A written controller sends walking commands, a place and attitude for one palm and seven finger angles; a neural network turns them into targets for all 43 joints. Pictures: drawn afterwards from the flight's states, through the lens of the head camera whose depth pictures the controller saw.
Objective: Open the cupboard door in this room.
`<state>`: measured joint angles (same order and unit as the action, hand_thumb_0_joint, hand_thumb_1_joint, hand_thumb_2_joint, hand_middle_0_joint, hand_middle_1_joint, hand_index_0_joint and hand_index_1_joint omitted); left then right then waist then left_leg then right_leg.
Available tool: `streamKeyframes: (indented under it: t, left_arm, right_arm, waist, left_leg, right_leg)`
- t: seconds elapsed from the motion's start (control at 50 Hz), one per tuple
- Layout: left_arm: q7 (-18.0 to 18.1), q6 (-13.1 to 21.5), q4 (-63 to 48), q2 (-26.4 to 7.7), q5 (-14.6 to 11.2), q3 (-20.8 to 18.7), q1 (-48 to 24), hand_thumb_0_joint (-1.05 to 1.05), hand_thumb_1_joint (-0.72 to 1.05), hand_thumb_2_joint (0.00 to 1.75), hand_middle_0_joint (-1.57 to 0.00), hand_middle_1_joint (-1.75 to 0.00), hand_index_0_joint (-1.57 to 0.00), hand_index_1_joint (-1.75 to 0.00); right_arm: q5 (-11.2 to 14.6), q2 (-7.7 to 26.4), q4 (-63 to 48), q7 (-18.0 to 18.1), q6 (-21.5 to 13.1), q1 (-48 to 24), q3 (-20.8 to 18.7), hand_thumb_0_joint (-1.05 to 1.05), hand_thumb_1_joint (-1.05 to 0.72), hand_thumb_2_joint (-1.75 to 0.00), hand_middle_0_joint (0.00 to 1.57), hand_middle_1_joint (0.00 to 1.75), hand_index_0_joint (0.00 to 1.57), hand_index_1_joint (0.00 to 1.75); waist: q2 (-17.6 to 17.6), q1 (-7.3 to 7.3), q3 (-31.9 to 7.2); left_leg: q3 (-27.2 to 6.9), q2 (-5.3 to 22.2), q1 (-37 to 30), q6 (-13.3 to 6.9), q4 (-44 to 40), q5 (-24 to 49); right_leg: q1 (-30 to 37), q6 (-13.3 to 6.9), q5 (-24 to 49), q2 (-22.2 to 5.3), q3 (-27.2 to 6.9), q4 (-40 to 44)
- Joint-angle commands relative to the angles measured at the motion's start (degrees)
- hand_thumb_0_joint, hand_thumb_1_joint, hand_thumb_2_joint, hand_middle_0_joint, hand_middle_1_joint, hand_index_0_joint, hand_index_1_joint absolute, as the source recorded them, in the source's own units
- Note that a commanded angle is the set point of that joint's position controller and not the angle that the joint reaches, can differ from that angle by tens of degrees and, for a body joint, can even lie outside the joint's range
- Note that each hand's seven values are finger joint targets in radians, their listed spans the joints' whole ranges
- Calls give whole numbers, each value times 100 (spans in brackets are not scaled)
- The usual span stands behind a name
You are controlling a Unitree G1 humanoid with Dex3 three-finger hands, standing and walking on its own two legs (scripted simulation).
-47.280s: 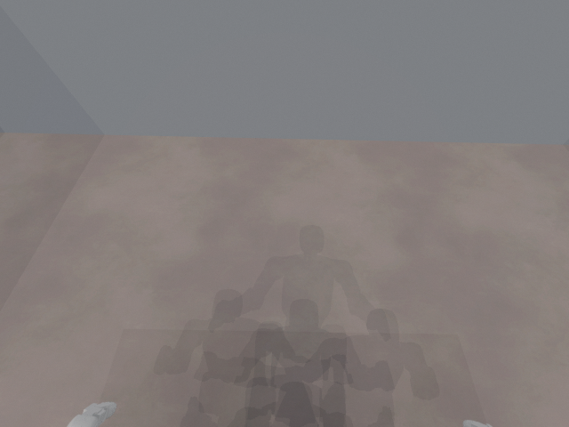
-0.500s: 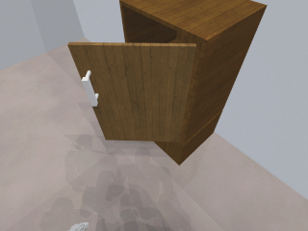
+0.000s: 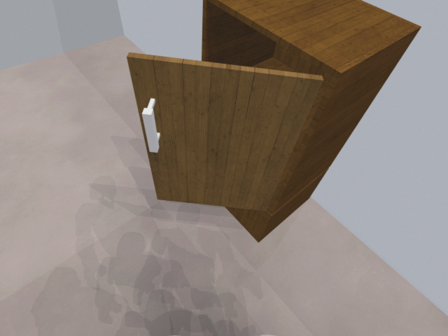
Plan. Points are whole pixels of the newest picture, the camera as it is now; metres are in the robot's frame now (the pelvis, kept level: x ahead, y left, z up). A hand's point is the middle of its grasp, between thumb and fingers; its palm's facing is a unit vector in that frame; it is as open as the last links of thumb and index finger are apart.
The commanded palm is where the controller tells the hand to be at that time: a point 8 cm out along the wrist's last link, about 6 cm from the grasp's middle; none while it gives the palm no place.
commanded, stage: come to a stop and stand still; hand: left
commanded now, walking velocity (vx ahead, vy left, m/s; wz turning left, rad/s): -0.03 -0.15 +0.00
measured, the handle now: (153, 126) +0.58 +0.23 -0.03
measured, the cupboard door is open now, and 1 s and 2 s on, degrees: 45 45 45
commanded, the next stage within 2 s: look again from close up in 1.64 s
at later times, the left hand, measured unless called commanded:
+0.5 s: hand out of the picture -0.01 +0.12 -0.18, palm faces +0.02 -0.98 -0.20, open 7.3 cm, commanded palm none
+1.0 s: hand out of the picture -0.04 +0.08 -0.17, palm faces +0.05 -0.99 -0.16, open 7.4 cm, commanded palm none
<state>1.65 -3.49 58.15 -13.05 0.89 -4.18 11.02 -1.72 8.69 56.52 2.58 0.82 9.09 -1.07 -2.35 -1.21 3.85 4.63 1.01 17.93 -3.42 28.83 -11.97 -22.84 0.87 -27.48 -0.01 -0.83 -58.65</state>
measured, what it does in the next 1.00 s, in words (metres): steps on the spot: right foot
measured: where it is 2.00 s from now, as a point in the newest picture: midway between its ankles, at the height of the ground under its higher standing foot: outside the picture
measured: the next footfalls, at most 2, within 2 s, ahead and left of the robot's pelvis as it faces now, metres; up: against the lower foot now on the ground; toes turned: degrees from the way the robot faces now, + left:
right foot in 0.32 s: -0.04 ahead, -0.17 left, +0.00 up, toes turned -3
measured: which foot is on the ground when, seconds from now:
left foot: down 0.00-1.00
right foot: up 0.00-0.30, down 0.32-1.00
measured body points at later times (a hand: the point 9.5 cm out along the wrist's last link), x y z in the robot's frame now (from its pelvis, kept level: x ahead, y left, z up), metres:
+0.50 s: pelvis -0.04 -0.06 +0.00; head -0.03 -0.06 +0.45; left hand -0.01 +0.17 -0.16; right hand -0.06 -0.30 -0.16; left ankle -0.02 +0.07 -0.74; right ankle -0.08 -0.17 -0.74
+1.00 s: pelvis -0.03 -0.08 +0.00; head -0.01 -0.07 +0.45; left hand -0.04 +0.14 -0.16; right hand -0.03 -0.30 -0.16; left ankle -0.02 +0.07 -0.74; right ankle -0.08 -0.17 -0.74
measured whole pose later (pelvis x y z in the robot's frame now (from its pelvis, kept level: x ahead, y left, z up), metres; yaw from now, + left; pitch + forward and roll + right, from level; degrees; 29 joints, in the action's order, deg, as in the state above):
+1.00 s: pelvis -0.03 -0.08 +0.00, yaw +0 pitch -1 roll +0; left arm 1.5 0.2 65.0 -7.5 0.3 -0.5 16.2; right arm -1.1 8.2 66.0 2.3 0.2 14.0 -0.3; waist -0.6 -0.3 2.5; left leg 1.3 2.9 11.0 2.4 23.5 -11.8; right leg -5.2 -2.1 -17.1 0.9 3.4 -22.9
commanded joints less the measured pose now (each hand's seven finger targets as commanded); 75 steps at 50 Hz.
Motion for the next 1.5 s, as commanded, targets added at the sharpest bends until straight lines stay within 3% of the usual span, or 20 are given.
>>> streamKeyframes:
  t: [0.0, 0.12, 0.2, 0.24, 0.26, 0.28, 0.3, 0.32, 0.36, 0.4, 0.42, 0.46, 0.48, 0.5, 0.52, 0.56, 0.66, 0.74, 1.04, 1.48]
  left_arm:
    - [-59, 84, -244, -294, 16, -7, 264, 0, 90, 90, -20, -30, -20, -30]
    - [-127, 56, -338, -183, 21, 47, 131, 0, 90, 90, -20, -30, -20, -30]
    - [-129, 100, -192, -98, 9, 73, 453, 0, 90, 90, -20, -30, -20, -30]
    - [-108, 121, -8, -155, 2, 41, 940, 0, 90, 90, -20, -30, -20, -30]
    - [-72, 146, 35, -325, 29, 16, 1037, 0, 90, 90, -20, -30, -20, -30]
    - [-36, 170, 18, -649, 65, -16, 984, 0, 90, 90, -20, -30, -20, -30]
    - [-18, 197, -113, -835, 48, -9, 549, 0, 90, 90, -20, -30, -20, -30]
    - [-15, 195, -256, -823, 58, 42, 193, 0, 90, 90, -20, -30, -20, -30]
    - [6, 315, -229, -506, 25, 115, -52, 0, 90, 90, -20, -30, -20, -30]
    - [3, 360, -92, -398, -11, 157, 17, 0, 90, 90, -20, -30, -20, -30]
    - [2, 393, -34, -329, -14, 176, 125, 0, 90, 90, -20, -30, -20, -30]
    - [1, 425, 123, -208, -63, 220, 381, 0, 90, 90, -20, -30, -20, -30]
    - [7, 411, 164, -125, -97, 234, 536, 0, 90, 90, -20, -30, -20, -30]
    - [27, 387, 218, -79, -86, 238, 592, 0, 90, 90, -20, -30, -20, -30]
    - [21, 385, 259, -90, -78, 243, 598, 0, 90, 90, -20, -30, -20, -30]
    - [0, 350, 354, -215, -94, 221, 535, 0, 90, 90, -20, -30, -20, -30]
    - [-5, 375, 417, -184, -76, 242, 545, 0, 90, 90, -20, -30, -20, -30]
    - [4, 390, 437, -123, -63, 256, 575, 0, 90, 90, -20, -30, -20, -30]
    - [34, 458, 559, -94, -57, 265, 851, 0, 90, 90, -20, -30, -20, -30]
    - [57, 448, 552, -155, -54, 262, 844, 0, 90, 90, -20, -30, -20, -30]
  right_arm:
    - [37, 1079, -110, 93, -84, 622, -258, 0, -90, -90, 20, 30, 20, 30]
    - [1, 1263, 19, 30, -37, 795, -360, 0, -90, -90, 20, 30, 20, 30]
    - [3, 1259, 75, -40, -15, 627, -385, 0, -90, -90, 20, 30, 20, 30]
    - [37, 1207, 78, -64, 19, 456, -397, 0, -90, -90, 20, 30, 20, 30]
    - [66, 1005, 75, -82, 44, 453, -376, 0, -90, -90, 20, 30, 20, 30]
    - [100, 691, 16, -101, 85, 393, -309, 0, -90, -90, 20, 30, 20, 30]
    - [74, 535, -53, -160, 109, 334, -248, 0, -90, -90, 20, 30, 20, 30]
    - [48, 571, -46, -206, 122, 292, -252, 0, -90, -90, 20, 30, 20, 30]
    - [20, 507, 162, -207, 114, 523, -254, 0, -90, -90, 20, 30, 20, 30]
    - [44, 438, 324, -172, 76, 728, -203, 0, -90, -90, 20, 30, 20, 30]
    - [53, 407, 374, -153, 28, 797, -178, 0, -90, -90, 20, 30, 20, 30]
    - [67, 484, 580, -105, -108, 1060, -120, 0, -90, -90, 20, 30, 20, 30]
    - [58, 631, 633, -53, -165, 1064, -108, 0, -90, -90, 20, 30, 20, 30]
    - [75, 652, 649, -20, -161, 999, -105, 0, -90, -90, 20, 30, 20, 30]
    - [69, 655, 677, -2, -146, 900, -86, 0, -90, -90, 20, 30, 20, 30]
    - [83, 572, 749, 1, -146, 940, -58, 0, -90, -90, 20, 30, 20, 30]
    - [78, 520, 785, -16, -84, 899, -65, 0, -90, -90, 20, 30, 20, 30]
    - [69, 472, 821, -27, -74, 897, -50, 0, -90, -90, 20, 30, 20, 30]
    - [81, 480, 838, 14, -144, 837, -4, 0, -90, -90, 20, 30, 20, 30]
    - [85, 574, 851, 42, -182, 917, 27, 0, -90, -90, 20, 30, 20, 30]
  waist:
    - [849, 246, -832]
    - [1190, 419, -836]
    - [1225, 263, -602]
    - [979, 39, -600]
    - [479, 12, -449]
    - [-572, 25, -235]
    - [-1050, 104, 18]
    - [-693, 152, 89]
    - [-1038, 265, 196]
    - [-891, 307, 193]
    - [-693, 306, 205]
    - [133, 243, -149]
    - [545, 136, -259]
    - [418, 89, -151]
    - [395, 84, 3]
    - [693, 103, -173]
    - [68, 149, -116]
    - [-8, 172, 27]
    - [167, 130, -173]
    - [151, 115, -216]
  left_leg:
    - [-1514, 1660, -1383, -671, -1114, 1921]
    - [-1545, 1691, -1321, -614, -1279, 1073]
    - [-1425, 1386, -589, -391, -1461, -278]
    - [-1054, 1044, -2, -60, -1364, -856]
    - [-773, 672, 376, 191, -1009, -1154]
    - [-311, 150, 610, 462, -253, -1310]
    - [-149, 41, 329, 510, 287, -1118]
    - [-266, -10, 36, 459, 885, -1207]
    - [-352, 70, 82, 400, 1193, -760]
    - [-316, 106, -71, 433, 879, -563]
    - [-308, 112, -249, 453, 433, -370]
    - [-688, 401, -850, 351, -479, 1317]
    - [-924, 661, -856, 236, -515, 1787]
    - [-959, 744, -667, 175, -558, 1564]
    - [-820, 667, -652, 243, -532, 1403]
    - [-783, 572, -710, 282, -650, 1339]
    - [-616, 461, -789, 359, -685, 576]
    - [-588, 442, -797, 368, -724, 488]
    - [-521, 483, -1019, 377, -635, 1184]
    - [-514, 496, -1162, 342, -676, 1724]
  right_leg:
    - [-454, 90, 76, -163, -138, 111]
    - [2, 51, -201, -191, 120, 1134]
    - [834, -83, 208, -47, 414, 2359]
    - [1710, -155, 1024, -29, 524, 3483]
    - [1900, -295, 834, -335, 94, 4020]
    - [1450, -629, -142, -1175, -972, 4654]
    - [594, -915, -969, -1749, -1330, 5174]
    - [59, -1024, -963, -1809, -1302, 5189]
    - [200, -888, 311, -1323, -776, 4791]
    - [511, -839, 1489, -1185, -422, 4454]
    - [608, -771, 2078, -1130, -367, 4152]
    - [852, -428, 2532, -791, -115, 3516]
    - [1057, -293, 2404, -606, -62, 3470]
    - [1201, -269, 2086, -522, -83, 3660]
    - [1147, -283, 2164, -568, -159, 3806]
    - [1326, -265, 2118, -592, -65, 3739]
    - [1251, -308, 1752, -638, -208, 4116]
    - [1126, -314, 1545, -640, -237, 4233]
    - [1499, -302, 2997, -670, -135, 4028]
    - [1746, -268, 3391, -670, -15, 3975]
